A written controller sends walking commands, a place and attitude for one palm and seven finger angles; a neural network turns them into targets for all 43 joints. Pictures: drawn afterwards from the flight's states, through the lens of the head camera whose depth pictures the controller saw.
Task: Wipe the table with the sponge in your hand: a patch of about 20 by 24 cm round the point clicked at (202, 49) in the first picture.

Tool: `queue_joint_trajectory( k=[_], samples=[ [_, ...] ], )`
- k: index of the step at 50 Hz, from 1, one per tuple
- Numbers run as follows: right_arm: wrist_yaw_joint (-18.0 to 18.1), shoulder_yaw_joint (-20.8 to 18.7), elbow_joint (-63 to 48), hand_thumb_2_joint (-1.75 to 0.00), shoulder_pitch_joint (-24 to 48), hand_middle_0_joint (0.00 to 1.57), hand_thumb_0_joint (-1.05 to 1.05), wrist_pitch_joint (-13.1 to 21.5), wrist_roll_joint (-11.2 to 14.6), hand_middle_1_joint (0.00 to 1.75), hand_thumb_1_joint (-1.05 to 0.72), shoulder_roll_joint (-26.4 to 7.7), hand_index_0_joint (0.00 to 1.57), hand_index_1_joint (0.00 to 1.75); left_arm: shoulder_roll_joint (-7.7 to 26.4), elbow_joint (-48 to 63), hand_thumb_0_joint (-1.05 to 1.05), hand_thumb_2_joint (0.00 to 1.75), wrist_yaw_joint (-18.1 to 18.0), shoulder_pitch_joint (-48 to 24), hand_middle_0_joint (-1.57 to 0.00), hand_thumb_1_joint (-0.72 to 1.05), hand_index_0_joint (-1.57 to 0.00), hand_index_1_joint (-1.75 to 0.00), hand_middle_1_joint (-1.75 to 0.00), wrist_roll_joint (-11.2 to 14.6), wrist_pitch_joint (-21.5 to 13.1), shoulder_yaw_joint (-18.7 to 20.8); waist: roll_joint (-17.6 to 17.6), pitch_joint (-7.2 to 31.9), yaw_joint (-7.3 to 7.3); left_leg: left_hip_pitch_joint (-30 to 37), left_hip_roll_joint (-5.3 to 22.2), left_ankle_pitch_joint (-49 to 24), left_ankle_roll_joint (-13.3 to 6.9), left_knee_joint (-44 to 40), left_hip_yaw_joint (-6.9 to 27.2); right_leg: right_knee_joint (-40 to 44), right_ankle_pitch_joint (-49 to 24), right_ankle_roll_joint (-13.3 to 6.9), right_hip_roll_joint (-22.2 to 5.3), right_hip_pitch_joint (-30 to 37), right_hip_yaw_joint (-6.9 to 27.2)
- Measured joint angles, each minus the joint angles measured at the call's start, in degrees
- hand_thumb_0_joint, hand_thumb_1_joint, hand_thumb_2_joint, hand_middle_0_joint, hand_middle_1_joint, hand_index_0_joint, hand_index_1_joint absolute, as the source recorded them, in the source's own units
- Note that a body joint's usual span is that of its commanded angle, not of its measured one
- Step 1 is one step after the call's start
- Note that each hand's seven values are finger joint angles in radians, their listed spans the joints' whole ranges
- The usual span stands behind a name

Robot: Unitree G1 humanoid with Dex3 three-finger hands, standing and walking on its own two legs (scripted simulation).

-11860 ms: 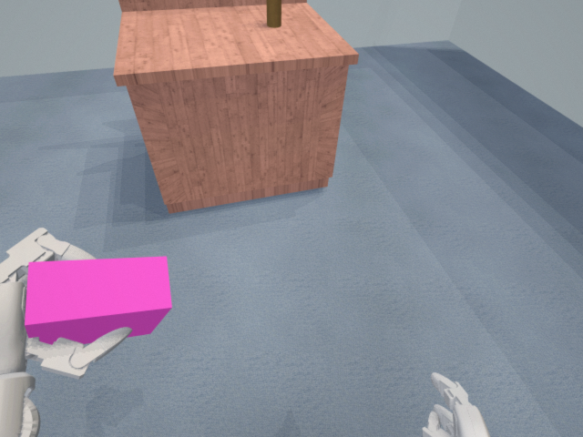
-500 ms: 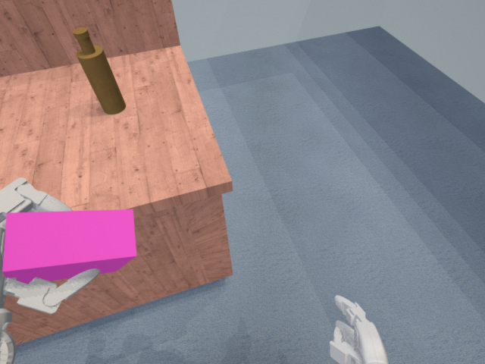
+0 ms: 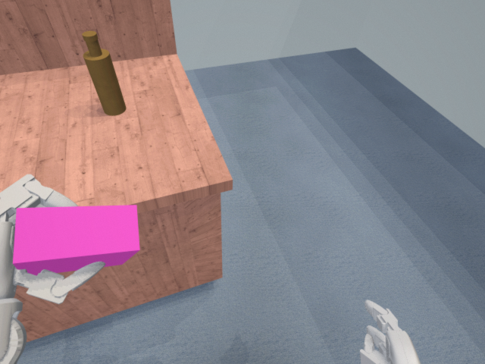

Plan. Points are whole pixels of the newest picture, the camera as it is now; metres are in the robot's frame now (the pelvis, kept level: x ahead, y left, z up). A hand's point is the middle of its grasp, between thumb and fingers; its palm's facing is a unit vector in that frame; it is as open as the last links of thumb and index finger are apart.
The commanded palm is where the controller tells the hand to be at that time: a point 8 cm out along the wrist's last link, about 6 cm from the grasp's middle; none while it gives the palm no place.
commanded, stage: come to a stop and stand still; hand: left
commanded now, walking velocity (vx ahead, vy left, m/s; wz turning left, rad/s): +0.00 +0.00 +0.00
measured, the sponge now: (96, 240) +0.23 +0.21 +0.14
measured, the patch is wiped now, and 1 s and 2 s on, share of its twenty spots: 0.00 0.00 0.00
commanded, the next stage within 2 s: look again from close up in 0.74 s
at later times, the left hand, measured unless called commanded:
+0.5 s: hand (34, 228) +0.24 +0.29 +0.15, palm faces +0.38 -0.86 -0.35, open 9.9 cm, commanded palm +0.17 +0.32 +0.18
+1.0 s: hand (33, 234) +0.23 +0.28 +0.15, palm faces +0.41 -0.84 -0.36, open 9.9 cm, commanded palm +0.17 +0.31 +0.18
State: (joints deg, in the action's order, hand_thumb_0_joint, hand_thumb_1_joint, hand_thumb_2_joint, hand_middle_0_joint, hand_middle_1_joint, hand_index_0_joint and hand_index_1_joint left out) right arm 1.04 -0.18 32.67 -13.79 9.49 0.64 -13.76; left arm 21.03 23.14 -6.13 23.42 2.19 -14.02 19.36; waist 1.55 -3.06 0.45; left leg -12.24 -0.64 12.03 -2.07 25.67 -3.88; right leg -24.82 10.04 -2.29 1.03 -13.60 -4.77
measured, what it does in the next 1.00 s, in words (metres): stands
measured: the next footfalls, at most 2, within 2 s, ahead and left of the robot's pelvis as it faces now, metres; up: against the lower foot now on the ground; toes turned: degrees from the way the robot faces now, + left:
none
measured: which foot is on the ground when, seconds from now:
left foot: down 0.00-1.00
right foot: down 0.00-1.00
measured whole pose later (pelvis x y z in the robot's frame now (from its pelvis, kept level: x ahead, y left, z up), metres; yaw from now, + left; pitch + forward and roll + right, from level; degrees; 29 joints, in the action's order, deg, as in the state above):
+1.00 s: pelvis +0.02 +0.03 +0.00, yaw +2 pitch -1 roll -1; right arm 2.6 2.1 32.7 -11.5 6.1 -0.6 -11.4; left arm 19.8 24.0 -6.3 23.6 1.5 -10.5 18.2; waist 0.8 -1.8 1.7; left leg -10.2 -2.6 12.1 -3.7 23.2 -2.9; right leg -21.3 9.7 -0.9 0.8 -10.6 -2.6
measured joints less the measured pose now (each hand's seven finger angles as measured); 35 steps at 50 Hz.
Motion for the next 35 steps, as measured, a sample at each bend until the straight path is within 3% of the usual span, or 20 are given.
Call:
queue_joint_trajectory(
  k=[4, 9, 15, 22, 28, 35],
  samples=[
    [0.65, 1.26, 0.00, -0.89, -1.00, 0.20, 0.01, 0.15, -0.40, 0.30, -0.90, 1.97, 0.20, 0.30, 0.52, 0.29, -0.01, 1.01, 1.49, 2.74, -0.76, -0.48, -0.77, -1.35, -1.36, -1.31, 0.27, -2.52, 0.80, 0.37, 0.36, -0.17, -0.89, -0.34, -0.86, -0.19, 0.26, -0.38, 0.55, 0.67, -0.50, -0.19, 0.45],
    [0.39, 3.00, 0.84, -0.89, -0.91, 0.20, 0.01, 0.84, -0.80, 0.30, -0.90, 3.86, 0.20, 0.30, 1.21, -1.53, -0.01, 1.01, 1.14, -1.69, -0.76, -0.48, -0.77, -1.35, -1.36, -1.86, 1.12, 0.23, 1.70, -0.48, 2.03, 0.10, -2.14, -0.54, -1.58, -0.08, 0.78, -1.31, 0.23, 1.07, -0.66, -0.07, 1.93],
    [-0.61, 4.16, 1.66, -0.89, 0.49, 0.20, 0.02, 1.32, -1.45, 0.30, -0.90, 4.43, 0.21, 0.30, -1.74, -0.81, -0.02, 1.01, 0.30, -4.21, -0.76, -0.48, -0.77, -1.35, -1.36, -2.03, 1.21, 0.65, 0.86, 0.55, 3.20, 1.06, -2.30, -0.30, -2.01, -0.90, 0.72, 0.80, -0.19, 1.44, -0.63, 1.50, 2.28],
    [-0.29, 3.93, 0.24, -0.89, 2.51, 0.20, 0.01, 0.07, -1.85, 0.30, -0.90, 4.01, 0.21, 0.30, -2.25, -1.57, -0.02, 1.01, 0.90, -3.87, -0.76, -0.48, -0.77, -1.35, -1.36, -2.25, 2.56, -1.65, 0.77, 1.22, 2.20, 1.94, -2.37, -0.30, -2.29, -2.63, 0.31, 3.31, -0.86, 1.94, -0.59, 2.58, 2.83],
    [0.19, 2.97, -1.34, -0.89, 3.38, 0.20, 0.01, -1.09, -1.76, 0.30, -0.90, 3.04, 0.21, 0.30, -0.05, 1.18, -0.02, 1.01, 1.05, -1.49, -0.76, -0.48, -0.77, -1.35, -1.36, -1.34, 3.29, -0.44, 1.05, 0.12, 0.83, 2.00, -2.59, 0.33, -2.36, -2.38, 0.26, 2.65, 0.05, 2.13, -0.80, 2.46, 2.92],
    [0.53, 1.98, -0.99, -0.89, 2.99, 0.20, 0.01, -2.48, -1.25, 0.30, -0.90, 1.97, 0.21, 0.30, 0.76, 3.44, -0.02, 1.01, 0.71, 0.80, -0.76, -0.48, -0.77, -1.35, -1.36, -0.53, 2.81, 0.59, 0.80, -0.02, 0.83, 1.77, -2.47, 1.14, -2.11, -1.43, 0.55, 2.13, 0.72, 2.10, -0.72, 2.51, 2.64]
  ],
)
